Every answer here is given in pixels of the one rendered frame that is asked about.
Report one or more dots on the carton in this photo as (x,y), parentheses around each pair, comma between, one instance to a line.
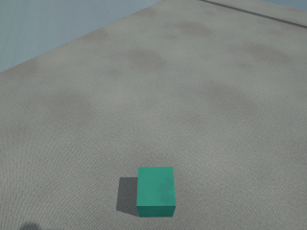
(156,195)

